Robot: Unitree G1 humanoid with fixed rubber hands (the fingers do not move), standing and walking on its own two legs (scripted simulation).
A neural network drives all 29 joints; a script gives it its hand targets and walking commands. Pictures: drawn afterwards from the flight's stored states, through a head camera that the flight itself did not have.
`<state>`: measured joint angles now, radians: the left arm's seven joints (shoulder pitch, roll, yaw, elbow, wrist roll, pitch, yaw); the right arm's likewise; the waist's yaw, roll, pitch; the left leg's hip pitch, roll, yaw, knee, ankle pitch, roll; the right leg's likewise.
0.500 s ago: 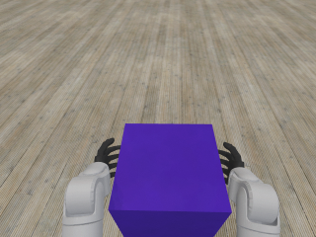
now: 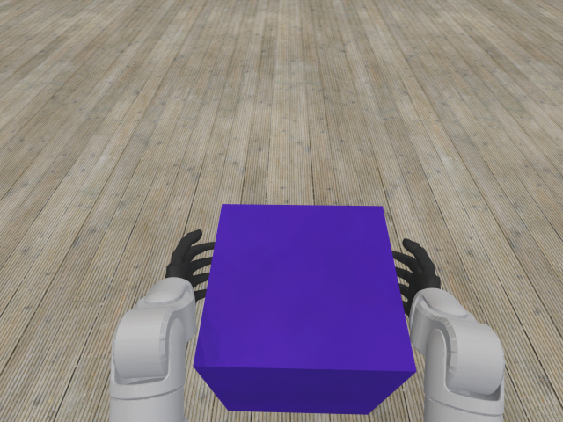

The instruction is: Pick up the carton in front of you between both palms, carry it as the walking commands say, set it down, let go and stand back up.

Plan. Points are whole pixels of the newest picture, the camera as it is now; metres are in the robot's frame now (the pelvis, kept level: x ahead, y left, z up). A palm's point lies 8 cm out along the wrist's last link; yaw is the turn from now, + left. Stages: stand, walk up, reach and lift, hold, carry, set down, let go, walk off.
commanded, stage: carry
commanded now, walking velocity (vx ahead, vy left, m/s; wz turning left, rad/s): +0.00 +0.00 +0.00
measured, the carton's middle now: (299, 316) +0.27 -0.01 +0.02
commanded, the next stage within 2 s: none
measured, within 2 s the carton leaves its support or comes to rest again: neither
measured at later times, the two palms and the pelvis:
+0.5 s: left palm (173, 243) +0.34 +0.17 +0.10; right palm (388, 241) +0.35 -0.13 +0.10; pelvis +0.08 +0.01 +0.01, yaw +2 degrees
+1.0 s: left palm (166, 277) +0.33 +0.19 +0.03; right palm (365, 272) +0.34 -0.11 +0.03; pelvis +0.06 +0.03 -0.01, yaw +3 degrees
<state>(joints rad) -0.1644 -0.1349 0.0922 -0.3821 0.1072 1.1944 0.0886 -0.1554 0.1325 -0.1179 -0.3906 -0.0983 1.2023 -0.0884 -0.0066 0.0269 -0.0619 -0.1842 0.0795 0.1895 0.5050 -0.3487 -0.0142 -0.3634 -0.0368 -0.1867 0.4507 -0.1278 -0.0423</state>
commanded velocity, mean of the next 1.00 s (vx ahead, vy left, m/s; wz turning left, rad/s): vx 0.00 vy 0.00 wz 0.00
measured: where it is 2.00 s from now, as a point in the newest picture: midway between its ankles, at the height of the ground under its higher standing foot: outside the picture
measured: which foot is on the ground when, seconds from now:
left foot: down 0.00-1.00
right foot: down 0.00-1.00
